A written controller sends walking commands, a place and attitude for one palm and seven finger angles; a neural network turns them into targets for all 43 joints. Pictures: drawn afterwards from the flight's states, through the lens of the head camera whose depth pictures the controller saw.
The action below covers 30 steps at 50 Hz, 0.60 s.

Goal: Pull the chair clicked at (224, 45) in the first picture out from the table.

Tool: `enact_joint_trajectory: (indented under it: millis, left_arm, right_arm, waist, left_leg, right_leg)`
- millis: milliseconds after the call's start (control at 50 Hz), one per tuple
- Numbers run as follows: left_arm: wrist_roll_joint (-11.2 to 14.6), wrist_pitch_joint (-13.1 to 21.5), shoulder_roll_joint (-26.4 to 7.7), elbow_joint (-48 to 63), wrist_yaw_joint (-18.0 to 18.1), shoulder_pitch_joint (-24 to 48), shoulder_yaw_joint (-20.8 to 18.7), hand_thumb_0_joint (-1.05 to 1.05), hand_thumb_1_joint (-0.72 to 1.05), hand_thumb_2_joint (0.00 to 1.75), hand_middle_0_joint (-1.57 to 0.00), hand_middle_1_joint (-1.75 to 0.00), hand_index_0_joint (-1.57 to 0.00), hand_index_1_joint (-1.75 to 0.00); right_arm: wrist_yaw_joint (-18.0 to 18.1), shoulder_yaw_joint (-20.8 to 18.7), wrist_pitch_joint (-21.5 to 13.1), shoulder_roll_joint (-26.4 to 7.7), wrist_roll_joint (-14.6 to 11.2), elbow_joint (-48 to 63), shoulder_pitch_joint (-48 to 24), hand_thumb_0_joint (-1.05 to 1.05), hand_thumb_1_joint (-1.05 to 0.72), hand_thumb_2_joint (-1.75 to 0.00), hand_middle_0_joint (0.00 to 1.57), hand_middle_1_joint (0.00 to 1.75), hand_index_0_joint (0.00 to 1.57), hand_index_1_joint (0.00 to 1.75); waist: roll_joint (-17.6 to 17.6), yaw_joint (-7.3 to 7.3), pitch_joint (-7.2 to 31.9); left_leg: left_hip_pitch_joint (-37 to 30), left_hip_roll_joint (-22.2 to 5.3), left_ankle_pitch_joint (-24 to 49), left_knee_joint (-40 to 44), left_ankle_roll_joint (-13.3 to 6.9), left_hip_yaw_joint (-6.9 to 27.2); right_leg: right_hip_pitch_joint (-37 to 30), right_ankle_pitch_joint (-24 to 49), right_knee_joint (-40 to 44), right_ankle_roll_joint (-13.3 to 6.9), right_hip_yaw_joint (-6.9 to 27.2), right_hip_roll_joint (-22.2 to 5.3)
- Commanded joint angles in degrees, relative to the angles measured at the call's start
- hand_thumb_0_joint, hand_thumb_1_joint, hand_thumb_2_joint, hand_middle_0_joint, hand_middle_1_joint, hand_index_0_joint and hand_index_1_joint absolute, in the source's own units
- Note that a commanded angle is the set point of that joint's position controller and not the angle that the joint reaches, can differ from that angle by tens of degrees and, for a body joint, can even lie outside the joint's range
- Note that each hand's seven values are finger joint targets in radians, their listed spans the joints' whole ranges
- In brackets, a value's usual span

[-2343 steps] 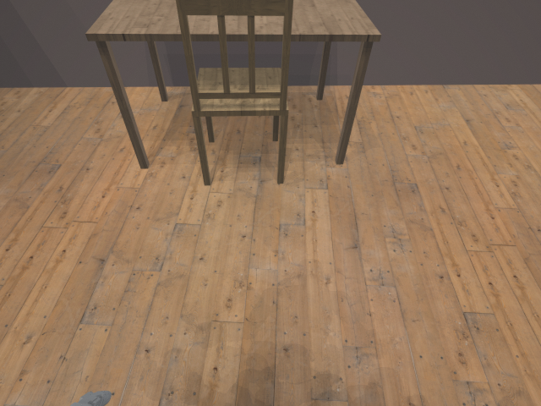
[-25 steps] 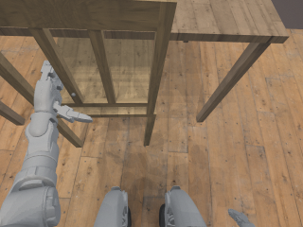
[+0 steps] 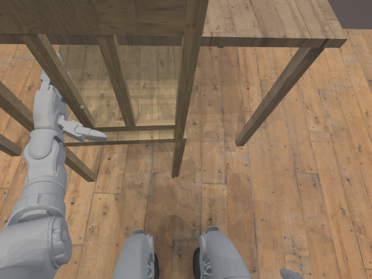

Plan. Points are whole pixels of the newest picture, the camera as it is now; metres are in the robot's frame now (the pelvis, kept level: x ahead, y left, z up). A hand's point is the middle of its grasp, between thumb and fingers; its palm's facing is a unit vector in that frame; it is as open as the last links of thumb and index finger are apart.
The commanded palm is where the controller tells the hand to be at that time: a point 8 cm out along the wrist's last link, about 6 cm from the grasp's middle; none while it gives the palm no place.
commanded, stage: push the fingers through the gap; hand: left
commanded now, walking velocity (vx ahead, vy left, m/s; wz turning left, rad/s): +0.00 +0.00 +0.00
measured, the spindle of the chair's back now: (67, 90) +0.50 +0.23 +0.04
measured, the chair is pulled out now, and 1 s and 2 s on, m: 0.00 0.00 0.03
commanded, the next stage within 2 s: hook a spindle and tug to test in 0.10 s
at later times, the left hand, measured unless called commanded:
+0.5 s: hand (80, 109) +0.46 +0.20 +0.02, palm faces +0.03 -1.00 -0.02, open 16.0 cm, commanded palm +0.44 +0.24 +0.02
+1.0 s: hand (79, 107) +0.46 +0.20 +0.02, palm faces +0.06 -1.00 -0.02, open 7.2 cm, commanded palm +0.44 +0.23 +0.02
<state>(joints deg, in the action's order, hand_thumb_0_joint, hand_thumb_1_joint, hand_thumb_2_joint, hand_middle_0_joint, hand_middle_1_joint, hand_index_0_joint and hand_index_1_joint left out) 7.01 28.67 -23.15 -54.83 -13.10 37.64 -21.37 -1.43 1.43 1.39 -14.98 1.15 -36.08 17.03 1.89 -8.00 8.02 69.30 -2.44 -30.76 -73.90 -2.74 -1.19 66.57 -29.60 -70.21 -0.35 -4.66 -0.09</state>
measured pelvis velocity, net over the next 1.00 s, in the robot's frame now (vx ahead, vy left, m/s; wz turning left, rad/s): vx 0.01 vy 0.01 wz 0.00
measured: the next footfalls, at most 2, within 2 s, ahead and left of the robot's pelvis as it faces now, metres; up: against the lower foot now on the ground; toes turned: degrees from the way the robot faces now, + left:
none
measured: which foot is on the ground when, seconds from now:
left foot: down 0.00-1.00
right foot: down 0.00-1.00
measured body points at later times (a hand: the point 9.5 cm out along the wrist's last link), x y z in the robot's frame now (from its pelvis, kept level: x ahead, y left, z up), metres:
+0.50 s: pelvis +0.00 +0.00 +0.00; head +0.15 +0.03 +0.42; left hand +0.45 +0.25 +0.03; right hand +0.07 -0.26 -0.11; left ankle +0.03 +0.09 -0.62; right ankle +0.03 -0.12 -0.62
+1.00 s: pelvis +0.01 +0.01 +0.01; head +0.16 +0.03 +0.43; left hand +0.45 +0.26 +0.03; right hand +0.07 -0.26 -0.11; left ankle +0.03 +0.09 -0.62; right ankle +0.03 -0.12 -0.62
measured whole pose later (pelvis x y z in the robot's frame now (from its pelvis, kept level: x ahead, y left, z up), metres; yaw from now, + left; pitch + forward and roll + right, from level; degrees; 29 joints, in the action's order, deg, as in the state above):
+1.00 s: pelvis +0.01 +0.01 +0.01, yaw +0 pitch +26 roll -4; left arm 8.5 28.6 -21.3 -52.1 -10.4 35.5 -18.7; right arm -2.1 0.6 1.8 -14.5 1.1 -36.6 16.5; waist 1.9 -7.1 8.3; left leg 67.8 -2.0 -31.2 -72.7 -3.0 -0.8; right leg 64.6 -29.8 -68.4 0.1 -4.9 -0.2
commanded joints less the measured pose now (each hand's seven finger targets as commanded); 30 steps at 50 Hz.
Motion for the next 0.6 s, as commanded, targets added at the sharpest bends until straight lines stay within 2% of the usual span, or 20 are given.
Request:
enact_joint_trajectory:
  millis: [0, 20, 60, 80, 140, 160, 180, 200, 220, 280, 320, 360, 380, 400, 440, 460, 480, 520, 580]
  left_arm:
    - [0.7, 4.3, -12.0, 13.1, 0.1, 18.3, -0.9, 0.0, -0.5, 0.3, -0.06, -0.08, -0.06, -0.08]
    - [1.0, 4.4, -11.3, 13.1, 0.2, 18.6, -0.5, 0.0, -0.5, 0.3, -0.06, -0.08, -0.06, -0.08]
    - [0.9, 4.3, -12.6, 12.7, 0.3, 18.9, -1.2, 0.0, -0.5, 0.3, -0.06, -0.08, -0.06, -0.08]
    - [0.9, 4.3, -12.3, 12.5, 0.4, 18.9, -1.1, 0.0, -0.5, 0.3, -0.06, -0.08, -0.06, -0.08]
    - [1.0, 4.3, -11.9, 12.6, 0.4, 18.4, -1.0, 0.0, -0.5, 0.3, -0.06, -0.08, -0.06, -0.08]
    - [1.1, 4.4, -13.0, 12.2, 0.5, 18.8, -1.9, 0.0, -0.5, 0.3, -0.06, -0.08, -0.06, -0.08]
    - [1.0, 4.3, -13.4, 11.3, 0.4, 18.8, -2.2, 0.0, -0.5, 0.3, -0.06, -0.08, -0.06, -0.08]
    - [1.0, 4.3, -13.2, 10.9, 0.2, 19.2, -2.1, 0.0, -0.5, 0.3, -0.08, -0.13, -0.08, -0.13]
    - [0.9, 4.7, -13.3, 11.9, 0.1, 20.3, -1.9, 0.0, -0.5, 0.3, -0.1, -0.19, -0.1, -0.19]
    - [1.1, 4.9, -12.1, 12.6, -0.2, 18.3, -1.1, 0.0, -0.5, 0.3, -0.15, -0.35, -0.15, -0.35]
    - [1.1, 4.7, -10.7, 12.0, -0.5, 19.5, 0.5, 0.0, -0.5, 0.3, -0.18, -0.46, -0.18, -0.46]
    - [1.2, 4.4, -10.5, 12.0, -0.5, 20.5, 0.5, 0.0, -0.5, 0.3, -0.22, -0.57, -0.22, -0.57]
    - [1.1, 4.3, -11.8, 11.8, -0.4, 19.7, -0.4, 0.0, -0.5, 0.3, -0.24, -0.63, -0.24, -0.63]
    - [1.3, 4.1, -10.5, 11.8, -0.5, 20.0, 0.5, 0.0, -0.5, 0.3, -0.25, -0.68, -0.25, -0.68]
    - [1.4, 4.4, -11.3, 13.4, -0.2, 20.0, -0.2, 0.0, -0.5, 0.3, -0.29, -0.79, -0.29, -0.79]
    - [1.4, 4.1, -10.7, 12.3, -0.1, 19.3, 0.1, 0.0, -0.5, 0.3, -0.31, -0.85, -0.31, -0.85]
    - [1.2, 4.1, -12.1, 11.8, 0.2, 19.0, -1.1, 0.0, -0.5, 0.3, -0.32, -0.9, -0.32, -0.9]
    - [0.7, 4.4, -9.0, 12.7, 0.4, 21.8, 2.2, 0.0, -0.39, 0.35, -0.36, -1.01, -0.36, -1.01]
    - [0.6, 4.4, -8.9, 13.0, 0.8, 21.0, 2.1, 0.0, -0.22, 0.42, -0.41, -1.18, -0.41, -1.18]
  right_arm:
    - [0.8, -3.7, -1.1, -10.1, -0.2, 4.4, 6.9, 0.0, -0.9, -0.9, 0.2, 0.3, 0.2, 0.3]
    - [0.8, -3.8, -1.1, -10.2, -0.3, 4.4, 7.1, 0.0, -0.9, -0.9, 0.2, 0.3, 0.2, 0.3]
    - [0.9, -3.9, -1.0, -10.4, -0.3, 4.1, 7.0, 0.0, -0.9, -0.9, 0.2, 0.3, 0.2, 0.3]
    - [0.9, -3.8, -0.9, -10.3, -0.3, 4.2, 6.9, 0.0, -0.9, -0.9, 0.2, 0.3, 0.2, 0.3]
    - [0.9, -3.8, -1.0, -10.3, -0.3, 4.1, 6.9, 0.0, -0.9, -0.9, 0.2, 0.3, 0.2, 0.3]
    - [1.0, -3.8, -0.9, -10.4, -0.2, 4.1, 6.9, 0.0, -0.9, -0.9, 0.2, 0.3, 0.2, 0.3]
    - [1.1, -3.7, -0.9, -10.3, -0.2, 4.0, 6.7, 0.0, -0.9, -0.9, 0.2, 0.3, 0.2, 0.3]
    - [1.1, -3.6, -0.9, -10.3, -0.2, 3.9, 6.7, 0.0, -0.9, -0.9, 0.2, 0.3, 0.2, 0.3]
    - [1.1, -3.6, -1.0, -10.3, -0.2, 4.0, 6.7, 0.0, -0.9, -0.9, 0.2, 0.3, 0.2, 0.3]
    - [0.9, -3.7, -1.0, -10.1, -0.2, 4.5, 6.3, 0.0, -0.9, -0.9, 0.2, 0.3, 0.2, 0.3]
    - [0.9, -3.7, -1.0, -10.2, -0.3, 4.1, 6.4, 0.0, -0.9, -0.9, 0.2, 0.3, 0.2, 0.3]
    - [0.9, -3.8, -1.0, -10.3, -0.2, 3.9, 6.4, 0.0, -0.9, -0.9, 0.2, 0.3, 0.2, 0.3]
    - [1.0, -3.9, -0.9, -10.5, -0.3, 3.9, 6.6, 0.0, -0.9, -0.9, 0.2, 0.3, 0.2, 0.3]
    - [1.0, -3.9, -0.9, -10.3, -0.3, 4.0, 6.4, 0.0, -0.9, -0.9, 0.2, 0.3, 0.2, 0.3]
    - [0.9, -3.9, -1.0, -10.3, -0.3, 4.1, 6.5, 0.0, -0.9, -0.9, 0.2, 0.3, 0.2, 0.3]
    - [0.9, -3.9, -0.9, -10.3, -0.3, 4.1, 6.4, 0.0, -0.9, -0.9, 0.2, 0.3, 0.2, 0.3]
    - [1.0, -3.8, -0.8, -10.4, -0.3, 3.9, 6.6, 0.0, -0.9, -0.9, 0.2, 0.3, 0.2, 0.3]
    - [0.9, -3.8, -0.9, -10.1, -0.2, 3.9, 6.7, 0.0, -0.9, -0.9, 0.2, 0.3, 0.2, 0.3]
    - [0.7, -4.0, -0.9, -10.2, -0.1, 3.7, 6.7, 0.0, -0.9, -0.9, 0.2, 0.3, 0.2, 0.3]
  waist:
    - [7.0, 0.4, 28.6]
    - [6.2, -0.23, 28.1]
    - [5.4, -0.22, 27.6]
    - [6.5, -0.04, 27.4]
    - [6.0, -0.13, 28.0]
    - [4.4, -0.16, 28.0]
    - [4.8, -0.16, 27.2]
    - [4.4, -0.34, 26.7]
    - [5.8, -0.37, 27.3]
    - [6.6, 0.29, 28.6]
    - [6.4, -0.75, 27.4]
    - [6.1, -0.84, 27.8]
    - [6.1, -0.45, 27.9]
    - [6.2, -0.66, 28.2]
    - [7.1, -0.04, 29.7]
    - [6.4, -0.28, 29.0]
    - [5.5, 0.03, 28.5]
    - [6.4, -1.15, 27.8]
    - [7.5, -0.64, 28.7]
  left_leg:
    - [-25.8, 0.9, 22.2, 9.2, 1.7, 5.4]
    - [-26.4, 0.8, 22.3, 9.2, 1.6, 5.4]
    - [-25.1, 0.7, 21.0, 9.1, 1.5, 5.4]
    - [-24.8, 0.9, 21.0, 9.0, 1.5, 5.1]
    - [-25.6, 0.9, 21.5, 9.1, 1.5, 5.3]
    - [-24.2, 1.0, 20.8, 8.8, 1.4, 5.2]
    - [-23.0, 1.1, 20.4, 8.6, 1.3, 4.8]
    - [-22.5, 1.1, 19.7, 8.6, 1.2, 4.8]
    - [-23.1, 1.1, 20.0, 8.4, 1.2, 4.8]
    - [-25.4, 1.1, 21.9, 8.8, 1.5, 5.1]
    - [-25.4, 0.9, 21.2, 8.7, 1.5, 5.4]
    - [-25.5, 0.9, 21.0, 8.6, 1.5, 5.5]
    - [-25.6, 0.8, 21.2, 8.7, 1.6, 5.6]
    - [-25.3, 1.0, 21.3, 8.6, 1.5, 5.4]
    - [-26.8, 0.9, 22.6, 8.8, 1.7, 5.8]
    - [-26.4, 0.9, 22.3, 8.8, 1.7, 5.7]
    - [-25.8, 0.8, 22.3, 8.8, 1.7, 5.8]
    - [-27.0, 0.6, 22.3, 8.9, 1.7, 6.3]
    - [-28.4, 0.7, 22.7, 9.2, 2.0, 6.4]
  right_leg:
    - [-11.0, 14.6, 8.3, -1.5, 1.9, 1.7]
    - [-10.3, 14.5, 8.5, -1.4, 1.8, 1.8]
    - [-10.7, 14.1, 8.5, -1.4, 2.0, 1.8]
    - [-10.8, 14.3, 8.6, -1.4, 2.2, 1.7]
    - [-10.9, 14.5, 8.7, -1.3, 2.0, 1.8]
    - [-11.7, 14.5, 8.6, -1.2, 2.2, 1.7]
    - [-12.0, 14.7, 8.6, -1.2, 2.4, 1.7]
    - [-11.9, 14.3, 8.6, -1.2, 2.4, 1.7]
    - [-11.5, 14.2, 8.3, -1.3, 2.5, 1.7]
    - [-11.6, 15.0, 8.4, -1.5, 2.2, 1.8]
    - [-9.9, 14.2, 8.4, -1.5, 1.9, 1.8]
    - [-9.8, 14.1, 8.4, -1.3, 1.9, 1.8]
    - [-10.0, 14.0, 8.4, -1.4, 1.9, 1.8]
    - [-10.3, 14.4, 8.4, -1.4, 2.0, 1.7]
    - [-10.5, 14.8, 8.2, -1.5, 1.8, 1.7]
    - [-10.3, 14.7, 8.3, -1.4, 1.8, 1.8]
    - [-10.3, 14.6, 8.1, -1.5, 1.6, 1.8]
    - [-8.2, 13.8, 7.9, -1.5, 1.4, 1.8]
    - [-8.1, 13.5, 8.3, -1.6, 1.3, 1.8]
